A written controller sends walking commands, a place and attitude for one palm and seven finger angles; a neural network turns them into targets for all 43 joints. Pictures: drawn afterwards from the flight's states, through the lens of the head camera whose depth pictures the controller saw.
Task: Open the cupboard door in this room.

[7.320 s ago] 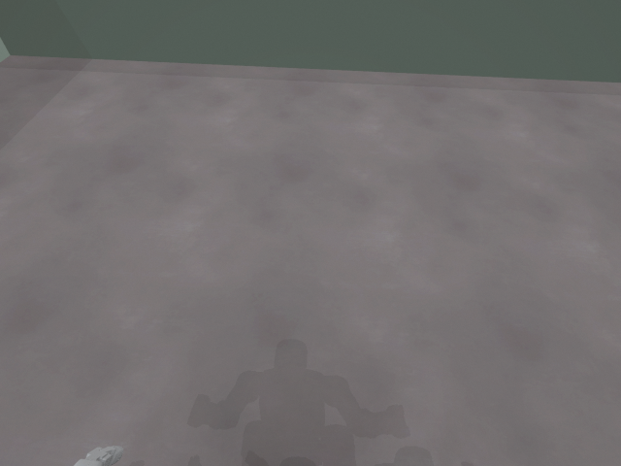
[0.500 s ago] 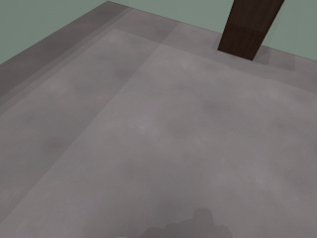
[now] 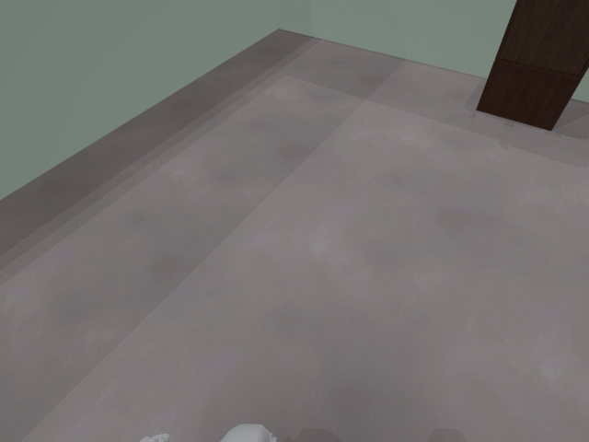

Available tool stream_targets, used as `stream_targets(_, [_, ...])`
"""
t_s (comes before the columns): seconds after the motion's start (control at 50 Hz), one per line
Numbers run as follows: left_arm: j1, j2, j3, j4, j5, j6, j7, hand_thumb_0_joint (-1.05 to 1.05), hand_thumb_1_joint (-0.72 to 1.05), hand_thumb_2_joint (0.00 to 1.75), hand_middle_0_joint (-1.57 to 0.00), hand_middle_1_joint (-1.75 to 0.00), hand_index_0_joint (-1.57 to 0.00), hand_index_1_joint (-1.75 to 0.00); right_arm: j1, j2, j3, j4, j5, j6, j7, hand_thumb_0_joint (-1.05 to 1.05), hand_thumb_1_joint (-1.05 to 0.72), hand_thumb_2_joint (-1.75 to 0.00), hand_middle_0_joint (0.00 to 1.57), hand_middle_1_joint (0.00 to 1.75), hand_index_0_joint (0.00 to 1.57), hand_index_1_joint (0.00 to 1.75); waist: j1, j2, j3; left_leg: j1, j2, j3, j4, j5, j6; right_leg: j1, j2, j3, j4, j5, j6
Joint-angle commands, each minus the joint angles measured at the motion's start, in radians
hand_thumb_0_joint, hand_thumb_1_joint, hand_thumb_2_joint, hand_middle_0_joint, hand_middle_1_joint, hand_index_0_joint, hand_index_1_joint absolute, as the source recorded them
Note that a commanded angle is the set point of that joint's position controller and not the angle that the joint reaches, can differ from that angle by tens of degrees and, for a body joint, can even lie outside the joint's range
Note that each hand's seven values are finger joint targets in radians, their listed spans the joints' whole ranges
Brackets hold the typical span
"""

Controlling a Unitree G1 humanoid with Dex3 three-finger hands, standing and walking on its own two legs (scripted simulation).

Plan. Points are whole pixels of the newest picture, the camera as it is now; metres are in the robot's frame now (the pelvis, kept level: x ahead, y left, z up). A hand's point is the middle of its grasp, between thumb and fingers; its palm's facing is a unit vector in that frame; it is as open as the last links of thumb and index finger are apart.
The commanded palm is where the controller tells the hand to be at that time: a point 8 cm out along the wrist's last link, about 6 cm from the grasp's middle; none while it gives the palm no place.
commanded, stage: turn or walk to find it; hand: left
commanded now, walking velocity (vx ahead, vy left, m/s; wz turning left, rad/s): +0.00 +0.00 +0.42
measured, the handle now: out of the picture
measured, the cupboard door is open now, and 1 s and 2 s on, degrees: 0 0 0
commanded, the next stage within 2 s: none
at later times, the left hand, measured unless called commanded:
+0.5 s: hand out of the picture -0.01 +0.27 -0.17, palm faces +0.24 -0.94 -0.24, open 7.4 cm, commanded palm none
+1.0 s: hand out of the picture -0.05 +0.21 -0.15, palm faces +0.42 -0.87 -0.24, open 7.4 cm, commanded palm none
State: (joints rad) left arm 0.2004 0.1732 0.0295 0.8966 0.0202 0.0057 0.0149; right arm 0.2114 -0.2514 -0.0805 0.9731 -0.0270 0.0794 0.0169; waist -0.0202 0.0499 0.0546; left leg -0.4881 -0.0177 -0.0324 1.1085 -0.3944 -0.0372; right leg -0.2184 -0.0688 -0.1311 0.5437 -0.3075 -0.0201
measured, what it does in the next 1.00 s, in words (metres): steps on the spot, turning left: left foot, then right foot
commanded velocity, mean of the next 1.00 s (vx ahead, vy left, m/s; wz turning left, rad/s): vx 0.00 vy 0.00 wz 0.42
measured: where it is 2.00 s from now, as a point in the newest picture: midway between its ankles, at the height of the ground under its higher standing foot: outside the picture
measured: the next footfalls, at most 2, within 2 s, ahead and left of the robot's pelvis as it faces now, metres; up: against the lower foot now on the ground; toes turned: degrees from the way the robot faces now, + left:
left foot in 0.26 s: +0.01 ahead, +0.15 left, +0.00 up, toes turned +12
right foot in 0.72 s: +0.04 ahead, -0.08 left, +0.00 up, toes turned +14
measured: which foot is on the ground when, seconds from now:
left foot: up 0.00-0.24, down 0.26-0.72, up 0.74-1.00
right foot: down 0.00-0.26, up 0.28-0.70, down 0.72-1.00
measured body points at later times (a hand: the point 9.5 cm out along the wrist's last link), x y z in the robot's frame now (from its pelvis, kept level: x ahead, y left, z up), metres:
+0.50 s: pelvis -0.02 +0.05 +0.01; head +0.01 +0.08 +0.45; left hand -0.02 +0.32 -0.15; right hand +0.12 -0.17 -0.13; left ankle -0.03 +0.14 -0.74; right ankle -0.02 -0.10 -0.67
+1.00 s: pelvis -0.03 +0.01 +0.00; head +0.00 +0.00 +0.45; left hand -0.07 +0.25 -0.14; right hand +0.11 -0.22 -0.15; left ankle -0.11 +0.14 -0.67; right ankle +0.00 -0.09 -0.74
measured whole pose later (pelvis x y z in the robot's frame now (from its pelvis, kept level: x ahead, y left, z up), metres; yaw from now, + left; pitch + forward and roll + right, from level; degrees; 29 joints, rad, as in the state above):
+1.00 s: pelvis -0.03 +0.01 +0.00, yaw +26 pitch -1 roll +2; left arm 0.22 0.17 0.03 0.93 0.03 0.01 0.01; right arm 0.22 -0.25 -0.08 0.99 -0.02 0.08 0.02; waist -0.02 0.01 0.08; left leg -0.43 0.03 0.00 1.01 -0.42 -0.06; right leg -0.20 -0.10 -0.18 0.52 -0.30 -0.01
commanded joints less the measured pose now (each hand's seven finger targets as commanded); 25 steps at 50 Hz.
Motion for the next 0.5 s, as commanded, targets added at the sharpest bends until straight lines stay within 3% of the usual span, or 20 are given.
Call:
stream_targets(0.0, [0.018,0.2,0.047,-0.047,0.006,-0.02,0.021,0.0,0.9,0.9,-0.2,-0.3,-0.2,-0.3,-0.034,-0.059,-0.011,-0.072,0.007,-0.021,0.005,0.0,-0.9,-0.9,0.2,0.3,0.2,0.3,0.025,-0.214,-0.013,-0.034,0.045,0.023,0.003,-0.002,-0.029,0.045,-0.253,0.142,-0.223,0.346,-0.098])
stream_targets(0.12, [0.097,0.256,0.064,0.005,0.012,-0.01,0.018,0.0,0.9,0.9,-0.2,-0.3,-0.2,-0.3,-0.105,-0.037,0.008,-0.083,0.018,-0.035,0.001,0.0,-0.9,-0.9,0.2,0.3,0.2,0.3,0.074,-0.243,-0.059,0.061,0.045,0.095,-0.292,-0.078,-0.021,0.135,-0.292,0.112,-0.15,0.511,-0.122])
stream_targets(0.16, [0.084,0.262,0.068,0.016,0.011,-0.006,0.017,0.0,0.9,0.9,-0.2,-0.3,-0.2,-0.3,-0.077,-0.039,0.011,-0.077,0.021,-0.042,-0.002,0.0,-0.9,-0.9,0.2,0.3,0.2,0.3,0.058,-0.252,-0.079,0.12,0.041,0.115,-0.412,-0.042,-0.014,0.14,-0.293,0.094,-0.107,0.526,-0.106])
stream_targets(0.2, [0.066,0.255,0.068,0.017,0.002,0.001,0.015,0.0,0.9,0.9,-0.2,-0.3,-0.2,-0.3,-0.015,-0.057,0.009,-0.061,0.017,-0.052,-0.004,0.0,-0.9,-0.9,0.2,0.3,0.2,0.3,0.02,-0.21,-0.099,0.262,0.043,0.124,-0.618,0.124,0.001,0.07,-0.263,0.035,-0.021,0.448,-0.042])
stream_targets(0.22, [0.066,0.227,0.065,0.008,-0.008,0.008,0.012,0.0,0.9,0.9,-0.2,-0.3,-0.2,-0.3,0.029,-0.105,-0.001,-0.053,0.014,-0.064,-0.003,0.0,-0.9,-0.9,0.2,0.3,0.2,0.3,-0.006,-0.08,-0.136,0.4,0.11,0.044,-0.724,0.283,0.027,-0.037,-0.218,-0.014,0.108,0.317,0.012])
stream_targets(0.24, [0.079,0.16,0.053,-0.025,-0.013,0.014,0.005,0.0,0.9,0.9,-0.2,-0.3,-0.2,-0.3,0.06,-0.208,-0.023,-0.057,0.005,-0.071,-0.007,0.0,-0.9,-0.9,0.2,0.3,0.2,0.3,-0.015,0.228,-0.144,0.517,0.353,-0.275,-0.752,0.599,0.14,-0.285,-0.087,-0.058,0.299,-0.128,0.089])
stream_targets(0.26, [0.005,0.149,0.035,-0.05,-0.002,0.023,0.011,0.0,0.9,0.9,-0.2,-0.3,-0.2,-0.3,0.105,-0.239,-0.03,-0.042,0.01,-0.063,-0.013,0.0,-0.9,-0.9,0.2,0.3,0.2,0.3,-0.05,0.255,-0.128,0.448,0.425,-0.314,-0.781,0.659,0.219,-0.298,-0.052,0.019,0.448,-0.348,0.09])
stream_targets(0.28, [-0.038,0.15,0.041,-0.046,-0.002,0.031,0.015,0.0,0.9,0.9,-0.2,-0.3,-0.2,-0.3,0.102,-0.212,-0.027,-0.031,0.007,-0.067,-0.026,0.0,-0.9,-0.9,0.2,0.3,0.2,0.3,-0.053,0.235,-0.115,0.41,0.39,-0.308,-0.786,0.623,0.222,-0.325,-0.049,0.088,0.528,-0.31,0.086])
stream_targets(0.32, [-0.036,0.161,0.049,-0.014,-0.006,0.029,0.003,0.0,0.9,0.9,-0.2,-0.3,-0.2,-0.3,-0.005,-0.157,-0.007,-0.056,0.005,-0.066,-0.035,0.0,-0.9,-0.9,0.2,0.3,0.2,0.3,-0.009,0.15,-0.039,0.331,0.306,-0.216,-0.789,0.53,0.206,-0.325,-0.057,0.113,0.579,-0.172,0.086])
stream_targets(0.34, [-0.011,0.154,0.05,-0.001,-0.005,0.028,-0.002,0.0,0.9,0.9,-0.2,-0.3,-0.2,-0.3,-0.031,-0.148,-0.002,-0.068,0.005,-0.07,-0.035,0.0,-0.9,-0.9,0.2,0.3,0.2,0.3,0.009,0.118,-0.04,0.329,0.275,-0.175,-0.789,0.534,0.191,-0.309,-0.049,0.106,0.577,-0.131,0.09])
stream_targets(0.38, [0.01,0.154,0.047,0.012,-0.004,0.028,-0.005,0.0,0.9,0.9,-0.2,-0.3,-0.2,-0.3,-0.032,-0.146,-0.002,-0.072,0.009,-0.075,-0.035,0.0,-0.9,-0.9,0.2,0.3,0.2,0.3,0.013,0.09,-0.068,0.352,0.251,-0.149,-0.794,0.536,0.187,-0.291,-0.041,0.104,0.55,-0.1,0.098])
stream_targets(0.48, [-0.032,0.139,0.043,-0.02,-0.006,0.028,0.0,0.0,0.9,0.9,-0.2,-0.3,-0.2,-0.3,0.007,-0.155,-0.014,-0.071,0.005,-0.069,-0.032,0.0,-0.9,-0.9,0.2,0.3,0.2,0.3,-0.012,0.072,-0.082,0.395,0.262,-0.215,-0.785,0.524,0.215,-0.285,-0.018,0.107,0.418,-0.129,0.107])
